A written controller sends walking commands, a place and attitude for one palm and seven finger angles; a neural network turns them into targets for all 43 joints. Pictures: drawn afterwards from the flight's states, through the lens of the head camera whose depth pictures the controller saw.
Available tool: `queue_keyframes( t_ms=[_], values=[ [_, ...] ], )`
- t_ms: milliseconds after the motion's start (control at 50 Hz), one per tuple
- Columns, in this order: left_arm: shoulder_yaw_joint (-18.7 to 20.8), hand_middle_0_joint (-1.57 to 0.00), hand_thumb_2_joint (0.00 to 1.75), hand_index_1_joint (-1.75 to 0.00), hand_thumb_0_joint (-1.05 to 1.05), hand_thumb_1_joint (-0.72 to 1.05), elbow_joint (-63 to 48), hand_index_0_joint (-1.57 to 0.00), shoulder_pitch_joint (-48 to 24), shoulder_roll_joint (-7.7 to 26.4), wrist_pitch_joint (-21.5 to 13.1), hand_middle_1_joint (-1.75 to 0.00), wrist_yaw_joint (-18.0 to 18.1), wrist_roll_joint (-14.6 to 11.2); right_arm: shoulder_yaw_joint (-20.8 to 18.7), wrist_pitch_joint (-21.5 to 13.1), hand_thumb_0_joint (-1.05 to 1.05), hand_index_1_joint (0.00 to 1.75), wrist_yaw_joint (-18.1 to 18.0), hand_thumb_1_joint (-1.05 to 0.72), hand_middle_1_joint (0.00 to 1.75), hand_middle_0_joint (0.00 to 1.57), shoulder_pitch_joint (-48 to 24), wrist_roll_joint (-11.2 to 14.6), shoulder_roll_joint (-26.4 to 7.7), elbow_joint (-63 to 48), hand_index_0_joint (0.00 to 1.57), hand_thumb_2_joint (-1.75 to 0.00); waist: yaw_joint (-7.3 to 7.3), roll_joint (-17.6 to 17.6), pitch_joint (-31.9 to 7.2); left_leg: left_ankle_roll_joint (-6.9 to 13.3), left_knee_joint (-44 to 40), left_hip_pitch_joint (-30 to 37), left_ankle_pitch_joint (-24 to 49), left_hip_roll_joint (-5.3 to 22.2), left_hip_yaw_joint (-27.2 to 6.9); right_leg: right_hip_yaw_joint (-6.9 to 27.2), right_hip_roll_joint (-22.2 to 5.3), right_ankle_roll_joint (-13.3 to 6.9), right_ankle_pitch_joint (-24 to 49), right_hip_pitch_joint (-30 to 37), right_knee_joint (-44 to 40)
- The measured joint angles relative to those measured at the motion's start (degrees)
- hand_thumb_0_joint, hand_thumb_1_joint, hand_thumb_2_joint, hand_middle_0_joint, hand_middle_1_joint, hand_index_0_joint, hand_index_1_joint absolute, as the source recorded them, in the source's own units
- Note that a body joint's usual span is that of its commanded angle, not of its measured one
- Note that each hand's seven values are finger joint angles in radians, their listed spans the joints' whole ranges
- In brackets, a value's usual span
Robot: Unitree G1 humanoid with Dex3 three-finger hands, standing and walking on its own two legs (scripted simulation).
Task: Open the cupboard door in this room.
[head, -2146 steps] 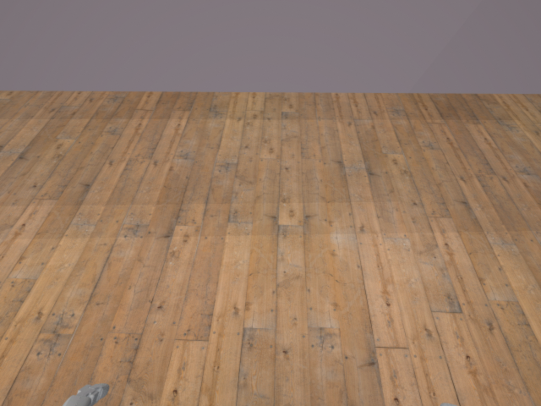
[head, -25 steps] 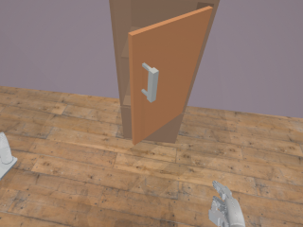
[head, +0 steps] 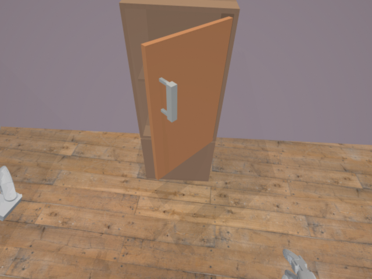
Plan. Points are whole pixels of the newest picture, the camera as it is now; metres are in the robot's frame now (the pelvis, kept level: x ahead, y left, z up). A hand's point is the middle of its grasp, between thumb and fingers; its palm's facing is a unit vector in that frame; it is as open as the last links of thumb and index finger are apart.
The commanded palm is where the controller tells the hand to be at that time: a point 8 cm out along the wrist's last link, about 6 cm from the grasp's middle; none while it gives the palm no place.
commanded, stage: stop stepping back and stand still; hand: left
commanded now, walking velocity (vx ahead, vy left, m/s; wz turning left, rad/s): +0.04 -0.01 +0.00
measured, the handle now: (167, 99) +0.61 +0.07 +0.07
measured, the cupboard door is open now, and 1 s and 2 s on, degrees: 46 46 46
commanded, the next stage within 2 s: let the arm hang, fingers relaxed in 0.18 s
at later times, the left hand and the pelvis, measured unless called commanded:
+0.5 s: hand out of the picture +0.12 +0.21 -0.11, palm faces +0.04 -0.96 -0.29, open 7.4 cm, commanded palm none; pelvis -0.02 +0.00 +0.00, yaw +3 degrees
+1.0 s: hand out of the picture -0.03 +0.22 -0.15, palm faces +0.08 -0.95 -0.29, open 7.4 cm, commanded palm none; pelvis -0.03 +0.00 +0.01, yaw +4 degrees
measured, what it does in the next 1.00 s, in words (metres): stands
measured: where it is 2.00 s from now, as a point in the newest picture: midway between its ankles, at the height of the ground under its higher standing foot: outside the picture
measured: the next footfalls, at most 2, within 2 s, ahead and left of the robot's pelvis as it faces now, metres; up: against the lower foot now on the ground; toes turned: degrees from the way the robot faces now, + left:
none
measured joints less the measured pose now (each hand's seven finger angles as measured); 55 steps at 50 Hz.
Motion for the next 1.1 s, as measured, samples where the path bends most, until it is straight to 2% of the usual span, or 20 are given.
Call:
queue_keyframes(
  t_ms=[20,80,140,180,220,280,300,320,380,420,460,520,560,600,700,880,1100],
  values=[
    [-0.25,-0.21,0.9,-0.3,0.02,0.89,-0.36,-0.21,-0.23,-0.07,-0.11,-0.3,-0.1,0.1,0.46,-0.21,0.02,0.3,0.23,-0.91,0.3,0.2,-0.33,0.04,0.42,-0.02,0.2,-0.9,0.06,0.5,0.52,-0.26,0.66,-0.2,-0.18,0.43,-0.3,-0.43,0.44,-0.89,2.46,0.45,-1.12],
    [-1.41,-0.21,0.9,-0.3,0.02,0.89,-1.48,-0.21,0.0,-0.83,-0.93,-0.3,-0.71,0.02,1.29,0.08,0.02,0.3,1.17,-0.91,0.3,0.2,-1.09,0.11,1.1,0.07,0.2,-0.9,0.22,2.8,0.81,-0.53,3.3,-1.71,-1.64,1.82,-1.93,-1.68,2.18,-3.54,3.5,0.95,-2.65],
    [-2.0,-0.21,0.9,-0.3,0.01,0.88,-1.8,-0.21,0.97,-1.44,-2.0,-0.3,-1.32,-0.26,1.14,1.18,0.02,0.3,1.84,-0.9,0.3,0.2,-1.8,0.38,1.43,0.57,0.21,-0.9,1.27,3.39,0.4,-0.62,14.33,-5.53,-5.91,0.6,-3.75,-1.31,2.61,-4.14,4.18,1.11,-4.47],
    [-1.67,-0.21,0.9,-0.3,0.01,0.88,-0.88,-0.21,1.43,-1.56,-2.48,-0.3,-1.48,-0.19,1.21,1.81,0.02,0.3,1.86,-0.9,0.3,0.21,-2.09,0.44,1.52,0.8,0.21,-0.9,1.7,3.02,0.32,-0.69,16.55,-6.26,-5.76,0.08,-3.6,-0.82,2.38,-3.93,5.26,1.77,-6.29],
    [-1.06,-0.22,0.9,-0.3,0.01,0.88,0.22,-0.21,1.28,-1.43,-2.51,-0.3,-1.35,-0.11,1.39,2.11,0.02,0.3,1.52,-0.9,0.3,0.21,-2.23,0.43,1.46,0.47,0.21,-0.9,1.86,2.52,0.59,-0.48,12.04,-4.97,-4.05,0.28,-2.99,-0.67,2.11,-3.7,5.9,2.28,-7.41],
    [-0.99,-0.22,0.9,-0.3,0.01,0.88,0.87,-0.21,0.31,-2.01,-1.97,-0.3,-1.02,-0.37,1.22,1.64,0.02,0.3,0.98,-0.9,0.3,0.21,-2.38,0.17,0.21,-0.55,0.21,-0.9,1.89,3.67,1.48,0.13,-0.38,-0.57,1.92,1.27,-3.6,-1.49,2.81,-3.04,5.6,2.5,-7.11],
    [-2.33,-0.21,0.9,-0.3,0.01,0.88,3.96,-0.21,-1.45,-1.82,-2.73,-0.3,-1.54,0.21,0.49,0.18,0.02,0.3,1.85,-0.9,0.3,0.21,-2.94,0.15,-0.31,0.94,0.21,-0.9,1.9,3.82,1.24,0.23,-0.67,-1.15,1.15,0.87,-3.85,-1.72,2.32,-2.42,5.16,1.02,-5.16],
    [-4.68,-0.21,0.9,-0.3,0.01,0.89,9.12,-0.21,-4.4,-1.72,-1.4,-0.3,-2.84,0.96,-0.05,0.34,0.01,0.3,2.92,-0.9,0.3,0.2,-3.69,0.12,-1.14,2.46,0.21,-0.9,2.01,3.91,0.9,0.45,0.05,-2.31,0.79,0.0,-4.06,-1.17,1.54,-1.64,3.17,-1.07,-1.73],
    [-11.95,-0.2,0.9,-0.3,0.0,0.89,27.89,-0.2,-12.34,-4.34,7.89,-0.3,-6.12,2.24,-0.38,4.35,0.01,0.3,4.17,-0.9,0.3,0.2,-6.24,-0.79,-3.48,5.43,0.21,-0.9,0.92,5.25,0.44,1.36,0.34,-4.63,1.88,-2.03,-5.07,3.01,1.04,0.11,-5.6,-7.62,12.07],
    [-16.17,-0.2,0.9,-0.3,0.0,0.9,40.03,-0.2,-15.51,-6.61,11.87,-0.3,-7.39,2.53,-0.27,6.05,0.01,0.3,4.26,-0.91,0.3,0.2,-6.95,-1.56,-3.67,6.37,0.21,-0.9,-0.03,5.28,1.17,1.59,-0.53,-4.8,3.12,-2.83,-5.6,5.13,1.03,0.49,-7.74,-9.41,16.38],
    [-19.68,-0.2,0.9,-0.3,0.01,0.9,49.43,-0.2,-16.64,-8.63,13.71,-0.3,-8.32,2.71,0.13,7.22,0.01,0.3,4.44,-0.91,0.3,0.2,-7.08,-1.86,-3.0,7.19,0.21,-0.9,-0.04,3.86,2.51,1.2,-0.95,-4.38,3.66,-3.06,-5.22,5.82,0.62,0.67,-6.8,-8.63,13.73],
    [-23.68,-0.2,0.9,-0.3,0.01,0.9,59.57,-0.2,-15.3,-10.69,13.72,-0.3,-9.35,2.79,0.74,8.7,0.01,0.3,4.89,-0.91,0.3,0.2,-6.56,-1.16,-1.35,8.94,0.21,-0.9,0.9,-0.09,4.09,-0.09,1.03,-4.45,2.68,-3.27,-3.52,6.87,-0.19,0.0,4.18,-4.05,1.46],
    [-25.91,-0.2,0.9,-0.3,0.01,0.91,66.54,-0.2,-14.61,-12.96,13.79,-0.3,-9.85,2.77,0.32,9.79,0.01,0.3,4.96,-0.91,0.3,0.2,-6.29,-0.62,-1.07,11.08,0.21,-0.9,0.46,0.43,5.54,-0.61,2.37,-4.05,1.6,-2.04,-4.59,5.8,1.12,-1.18,4.61,-3.03,1.45],
    [-24.9,-0.21,0.9,-0.3,-0.01,0.96,70.84,-0.21,-14.21,-13.37,13.51,-0.3,-8.95,2.07,-0.12,10.61,0.01,0.3,4.89,-0.91,0.3,0.2,-4.63,-0.47,-0.83,13.24,0.21,-0.9,0.19,1.13,5.67,-0.67,1.58,-3.71,2.34,-1.26,-6.41,3.97,1.91,-1.88,4.42,-1.69,-0.36],
    [-24.63,-0.21,0.9,-0.3,-0.01,0.97,78.99,-0.21,-14.13,-11.23,13.01,-0.3,-9.04,1.87,-0.29,11.75,0.01,0.29,4.34,-0.91,0.3,0.2,-1.76,-0.64,-0.34,19.54,0.2,-0.9,1.13,2.05,5.98,-1.44,-1.34,-2.22,4.52,-0.09,-7.91,2.58,3.01,-2.15,7.25,1.36,-6.12],
    [-23.67,-0.2,0.9,-0.3,0.0,0.92,86.89,-0.2,-15.38,-9.71,12.34,-0.3,-8.83,1.53,-0.4,11.11,0.01,0.29,4.05,-0.91,0.3,0.2,0.48,-0.64,0.19,25.6,0.2,-0.9,1.43,4.02,5.55,-0.66,-6.4,0.0,7.27,-0.69,-7.37,3.16,2.25,-1.32,10.08,3.46,-11.11],
    [-23.42,-0.2,0.9,-0.3,0.01,0.91,88.58,-0.2,-18.81,-9.55,11.5,-0.3,-8.75,1.68,-0.68,10.14,0.01,0.3,4.12,-0.91,0.3,0.2,-1.96,-0.61,0.01,27.08,0.2,-0.9,1.35,4.02,4.28,0.2,-8.7,1.63,8.06,-1.81,-6.5,4.0,1.04,-0.46,10.08,4.21,-11.74]
  ],
)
